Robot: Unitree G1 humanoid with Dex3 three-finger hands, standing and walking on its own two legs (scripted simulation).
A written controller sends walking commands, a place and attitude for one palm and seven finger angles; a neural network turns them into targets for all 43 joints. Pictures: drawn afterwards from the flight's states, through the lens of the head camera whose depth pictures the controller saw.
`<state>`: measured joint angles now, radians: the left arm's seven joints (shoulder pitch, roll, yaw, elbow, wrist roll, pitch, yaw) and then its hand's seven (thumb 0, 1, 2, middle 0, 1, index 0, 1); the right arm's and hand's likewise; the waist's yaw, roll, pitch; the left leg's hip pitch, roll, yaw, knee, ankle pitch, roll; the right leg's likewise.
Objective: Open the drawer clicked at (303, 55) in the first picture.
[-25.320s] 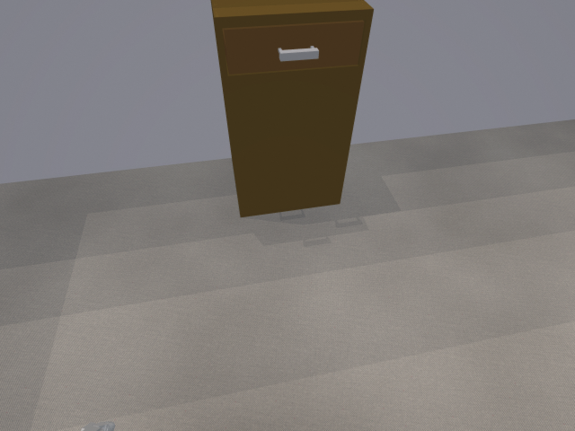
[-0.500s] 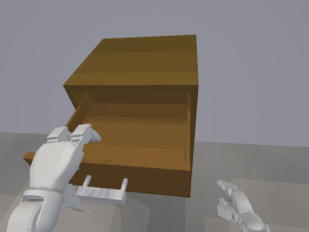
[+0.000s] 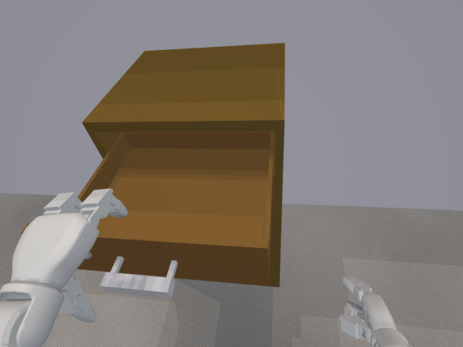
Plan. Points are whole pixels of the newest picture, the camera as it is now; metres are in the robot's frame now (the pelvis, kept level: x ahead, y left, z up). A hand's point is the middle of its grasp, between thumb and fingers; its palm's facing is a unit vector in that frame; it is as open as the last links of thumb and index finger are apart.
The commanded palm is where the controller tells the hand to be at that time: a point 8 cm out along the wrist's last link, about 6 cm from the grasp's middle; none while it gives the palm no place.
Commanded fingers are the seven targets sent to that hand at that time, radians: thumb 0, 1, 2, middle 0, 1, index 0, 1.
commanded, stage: draw the hand back to the body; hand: left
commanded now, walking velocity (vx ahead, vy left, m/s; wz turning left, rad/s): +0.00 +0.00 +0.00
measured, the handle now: (142, 274) +0.23 +0.21 +0.01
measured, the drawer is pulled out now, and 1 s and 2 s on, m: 0.30 0.30 0.30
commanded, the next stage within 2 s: step back with the hand held close in 1.32 s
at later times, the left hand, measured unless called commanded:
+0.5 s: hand (92, 235) +0.21 +0.22 +0.17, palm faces +0.32 -0.84 -0.43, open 13.5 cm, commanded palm +0.16 +0.27 +0.20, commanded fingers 0.00 -0.15 0.45 -0.28 -0.98 -0.28 -0.98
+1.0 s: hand (68, 225) +0.21 +0.26 +0.18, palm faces +0.40 -0.81 -0.42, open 9.6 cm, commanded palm +0.16 +0.30 +0.20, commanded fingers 0.00 0.73 0.82 -0.21 -0.41 -0.21 -0.41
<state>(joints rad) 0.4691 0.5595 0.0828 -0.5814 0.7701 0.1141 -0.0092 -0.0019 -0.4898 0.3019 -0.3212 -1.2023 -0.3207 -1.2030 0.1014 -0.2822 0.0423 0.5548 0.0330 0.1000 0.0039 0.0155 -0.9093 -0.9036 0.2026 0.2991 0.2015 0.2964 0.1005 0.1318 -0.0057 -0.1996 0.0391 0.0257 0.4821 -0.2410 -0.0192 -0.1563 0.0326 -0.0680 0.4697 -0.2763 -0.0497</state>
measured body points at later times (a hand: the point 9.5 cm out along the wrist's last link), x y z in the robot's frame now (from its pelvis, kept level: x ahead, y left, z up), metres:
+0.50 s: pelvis +0.02 +0.02 +0.00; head +0.02 +0.00 +0.45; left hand +0.18 +0.26 +0.19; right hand +0.23 -0.18 -0.07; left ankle +0.01 +0.13 -0.74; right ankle -0.01 -0.08 -0.74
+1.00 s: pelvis +0.03 +0.02 +0.00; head +0.03 +0.00 +0.45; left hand +0.19 +0.30 +0.20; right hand +0.24 -0.19 -0.08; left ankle +0.01 +0.13 -0.74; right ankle -0.01 -0.08 -0.74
